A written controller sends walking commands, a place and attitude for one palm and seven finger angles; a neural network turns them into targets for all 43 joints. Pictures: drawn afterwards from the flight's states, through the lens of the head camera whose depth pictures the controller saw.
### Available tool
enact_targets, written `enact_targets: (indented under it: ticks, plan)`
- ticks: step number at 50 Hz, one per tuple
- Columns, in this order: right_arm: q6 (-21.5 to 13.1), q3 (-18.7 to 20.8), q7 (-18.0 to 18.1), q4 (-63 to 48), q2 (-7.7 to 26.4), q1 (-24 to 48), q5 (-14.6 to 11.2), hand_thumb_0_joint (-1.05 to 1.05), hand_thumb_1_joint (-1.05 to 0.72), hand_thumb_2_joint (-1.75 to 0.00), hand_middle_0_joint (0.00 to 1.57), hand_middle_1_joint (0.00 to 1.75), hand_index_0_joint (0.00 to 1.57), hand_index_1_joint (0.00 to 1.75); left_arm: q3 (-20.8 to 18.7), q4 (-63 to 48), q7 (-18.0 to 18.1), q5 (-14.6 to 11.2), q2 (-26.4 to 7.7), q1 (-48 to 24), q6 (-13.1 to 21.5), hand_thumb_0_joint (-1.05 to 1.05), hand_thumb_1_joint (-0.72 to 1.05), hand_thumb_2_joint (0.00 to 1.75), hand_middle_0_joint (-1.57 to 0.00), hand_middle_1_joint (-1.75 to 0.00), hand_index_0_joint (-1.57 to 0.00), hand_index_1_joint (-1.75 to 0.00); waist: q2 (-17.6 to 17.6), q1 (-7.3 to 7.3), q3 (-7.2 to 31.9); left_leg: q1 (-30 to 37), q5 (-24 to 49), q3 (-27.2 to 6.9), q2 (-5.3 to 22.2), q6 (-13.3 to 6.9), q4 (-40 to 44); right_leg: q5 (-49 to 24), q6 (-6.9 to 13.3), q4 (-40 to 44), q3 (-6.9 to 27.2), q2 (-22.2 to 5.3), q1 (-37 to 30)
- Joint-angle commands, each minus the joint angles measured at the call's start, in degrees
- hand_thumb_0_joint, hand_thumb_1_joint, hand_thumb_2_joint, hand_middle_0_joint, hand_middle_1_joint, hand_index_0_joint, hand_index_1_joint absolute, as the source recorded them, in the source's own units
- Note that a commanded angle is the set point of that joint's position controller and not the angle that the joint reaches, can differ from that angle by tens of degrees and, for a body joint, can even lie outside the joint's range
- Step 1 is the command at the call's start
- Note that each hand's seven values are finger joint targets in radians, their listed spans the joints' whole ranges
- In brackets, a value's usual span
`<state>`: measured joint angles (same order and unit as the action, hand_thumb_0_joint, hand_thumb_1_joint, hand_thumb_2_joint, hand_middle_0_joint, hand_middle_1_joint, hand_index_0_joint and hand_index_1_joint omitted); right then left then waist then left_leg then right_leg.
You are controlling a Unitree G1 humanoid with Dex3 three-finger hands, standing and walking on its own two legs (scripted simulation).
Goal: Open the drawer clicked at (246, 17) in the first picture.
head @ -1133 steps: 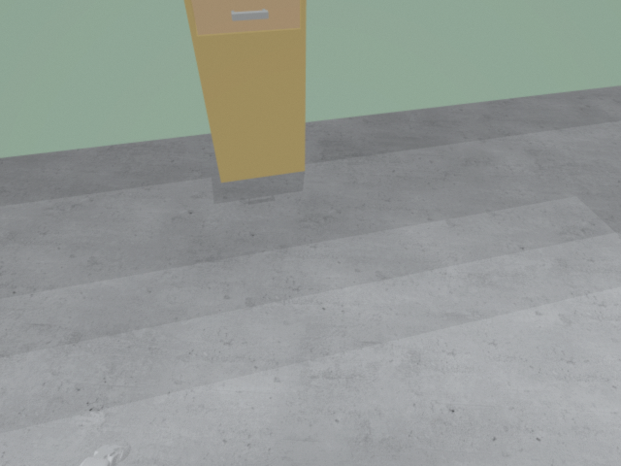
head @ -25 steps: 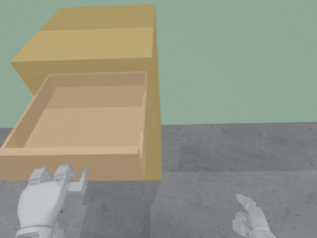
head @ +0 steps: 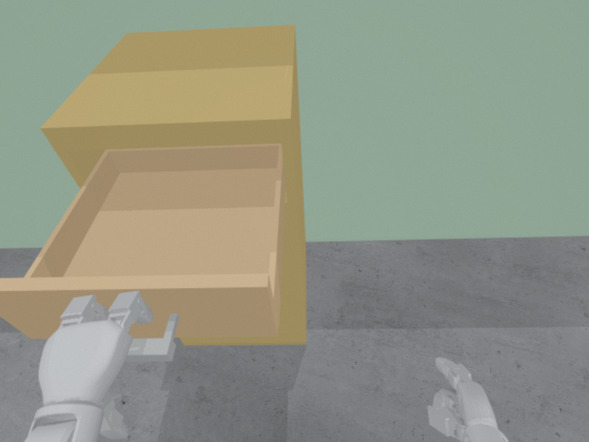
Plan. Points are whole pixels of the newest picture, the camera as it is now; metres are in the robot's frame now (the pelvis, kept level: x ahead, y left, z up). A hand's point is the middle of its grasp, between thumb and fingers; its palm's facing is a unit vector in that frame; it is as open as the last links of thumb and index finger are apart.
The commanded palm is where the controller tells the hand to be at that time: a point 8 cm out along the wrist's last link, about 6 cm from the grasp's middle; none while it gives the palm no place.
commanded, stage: lift the hand off the handle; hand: left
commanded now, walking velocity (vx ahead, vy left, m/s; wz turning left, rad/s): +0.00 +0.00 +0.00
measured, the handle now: (127, 335) +0.23 +0.27 +0.03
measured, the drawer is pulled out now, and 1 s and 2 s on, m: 0.30 0.30 0.30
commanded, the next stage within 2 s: draw the hand back to the body in 0.96 s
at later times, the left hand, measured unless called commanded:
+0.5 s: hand (90, 325) +0.19 +0.26 +0.13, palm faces +0.13 -0.09 -0.99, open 13.8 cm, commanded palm +0.15 +0.25 +0.18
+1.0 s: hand (76, 300) +0.20 +0.25 +0.18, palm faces +0.15 -0.06 -0.99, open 13.9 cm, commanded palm +0.15 +0.24 +0.23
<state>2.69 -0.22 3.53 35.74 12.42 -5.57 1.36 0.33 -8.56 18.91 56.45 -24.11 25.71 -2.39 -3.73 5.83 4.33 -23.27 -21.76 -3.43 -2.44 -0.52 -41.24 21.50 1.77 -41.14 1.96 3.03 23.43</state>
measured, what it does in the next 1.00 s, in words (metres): stands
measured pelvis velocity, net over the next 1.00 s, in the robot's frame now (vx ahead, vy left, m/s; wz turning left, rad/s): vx -0.01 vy -0.01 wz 0.01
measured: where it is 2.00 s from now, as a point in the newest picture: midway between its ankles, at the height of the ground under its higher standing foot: outside the picture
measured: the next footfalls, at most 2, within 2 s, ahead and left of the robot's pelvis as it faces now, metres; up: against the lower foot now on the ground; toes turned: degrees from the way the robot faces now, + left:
none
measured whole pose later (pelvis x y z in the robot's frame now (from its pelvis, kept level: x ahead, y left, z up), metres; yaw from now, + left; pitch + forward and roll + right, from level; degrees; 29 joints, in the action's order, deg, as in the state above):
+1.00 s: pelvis -0.01 -0.01 +0.03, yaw +0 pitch -5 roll +0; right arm 5.5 -3.6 1.1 35.7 14.2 -2.4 -1.5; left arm -2.1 -25.4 -3.1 48.3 -31.4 15.2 -12.5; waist -7.2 6.8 -0.4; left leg -6.5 -12.4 -4.3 -1.8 -0.1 -23.8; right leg 12.7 1.9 -24.2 1.8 2.7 6.8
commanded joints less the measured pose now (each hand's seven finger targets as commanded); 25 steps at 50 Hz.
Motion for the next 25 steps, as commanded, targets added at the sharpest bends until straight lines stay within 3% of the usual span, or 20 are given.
enact_targets:
  ticks: [1, 2, 3, 8, 15, 17, 20, 22, 25]
  plan:
    - [-3.1, 1.7, 0.4, -9.5, 5.5, 10.0, -0.1, 0.00, -0.90, -0.90, 0.20, 0.30, 0.20, 0.30, -9.6, -16.4, 1.9, -0.8, -11.4, -6.5, -0.6, 0.00, -0.50, 0.30, -0.30, -1.20, -0.30, -1.20, 0.5, 0.42, 7.5, 6.4, 13.5, 1.4, -0.1, -0.9, 7.3, -11.8, 0.5, 9.2, 0.2, -1.4, -3.9]
    - [-2.8, 1.5, 0.4, -10.0, 5.9, 10.4, -0.2, 0.00, -0.90, -0.90, 0.20, 0.30, 0.20, 0.30, -10.3, -18.3, 1.4, -1.0, -12.3, -6.5, -1.0, 0.00, -0.50, 0.30, -0.30, -1.20, -0.30, -1.20, -1.8, 0.92, 8.1, 7.3, 15.0, 1.3, 0.1, -0.7, 8.0, -12.6, 0.8, 9.6, 0.6, -1.4, -5.2]
    - [-2.8, 1.3, 0.2, -10.1, 5.7, 10.4, -0.1, 0.00, -0.90, -0.90, 0.20, 0.30, 0.20, 0.30, -8.6, -20.1, 1.0, -0.9, -11.2, -7.9, -1.2, 0.00, -0.50, 0.30, -0.30, -1.20, -0.30, -1.20, -1.9, 0.38, 8.0, 8.1, 15.2, 1.4, 0.1, -0.8, 8.0, -12.8, 0.6, 9.7, 0.3, -1.6, -4.8]
    - [-2.4, 1.2, -0.7, -10.5, 6.0, 10.0, -0.4, 0.00, -0.90, -0.90, 0.20, 0.30, 0.20, 0.30, -6.5, -22.5, -2.0, -2.0, -9.1, -4.0, -2.9, 0.00, -0.50, 0.30, -0.30, -1.20, -0.30, -1.20, 1.2, 0.63, 6.6, 9.8, 18.5, 1.3, 1.0, -0.8, 10.1, -14.4, 0.2, 11.4, -1.1, -1.5, -7.0]
    - [-0.6, 0.4, -0.8, -10.5, 6.3, 11.0, -0.8, 0.00, -0.90, -0.90, 0.20, 0.30, 0.20, 0.30, -8.0, -23.6, -6.1, -1.8, -12.4, -6.3, -6.2, 0.00, -0.50, 0.30, -0.30, -1.20, -0.30, -1.20, 2.7, 1.25, 3.7, 11.3, 18.0, 2.1, 1.0, -1.0, 13.5, -14.6, -0.1, 14.8, -1.0, -1.7, -10.9]
    - [-0.4, 0.2, -1.1, -11.1, 6.4, 12.2, -1.2, 0.00, -0.90, -0.90, 0.20, 0.30, 0.20, 0.30, -8.0, -25.0, -7.2, -2.0, -12.2, -6.2, -7.0, 0.00, -0.50, 0.30, -0.30, -1.20, -0.30, -1.20, 0.1, 1.66, 4.5, 12.8, 19.4, 1.9, 1.3, -0.7, 14.3, -15.3, 0.2, 15.5, -0.4, -1.6, -12.7]
    - [0.1, -0.1, -1.4, -11.0, 6.5, 12.1, -1.5, 0.00, -0.90, -0.90, 0.20, 0.30, 0.20, 0.30, -5.6, -26.2, -9.6, -3.5, -10.8, -7.5, -7.9, 0.00, -0.50, 0.30, -0.30, -1.20, -0.30, -1.20, -0.2, 1.15, 2.7, 13.1, 20.1, 2.2, 1.4, -0.8, 15.9, -16.0, -0.2, 16.5, -1.7, -1.8, -13.5]
    - [-0.1, -0.3, -1.5, -11.4, 6.8, 13.4, -1.9, 0.00, -0.90, -0.90, 0.20, 0.30, 0.20, 0.30, -7.3, -27.5, -10.8, -4.0, -12.4, -7.4, -8.5, 0.00, -0.50, 0.30, -0.30, -1.20, -0.30, -1.20, -1.3, 1.42, 3.1, 14.0, 21.1, 1.9, 1.8, -0.8, 16.4, -17.0, 0.0, 17.2, -0.9, -1.5, -15.1]
    - [0.3, -0.5, -1.8, -11.5, 7.0, 12.4, -1.8, 0.00, -0.90, -0.90, 0.20, 0.30, 0.20, 0.30, -6.8, -29.6, -12.0, -3.9, -12.8, -7.5, -8.6, 0.00, -0.50, 0.30, -0.30, -1.20, -0.30, -1.20, -0.2, 1.50, 4.0, 14.7, 23.0, 2.3, 1.9, -0.8, 17.1, -18.6, -0.4, 17.4, -1.9, -1.7, -16.4]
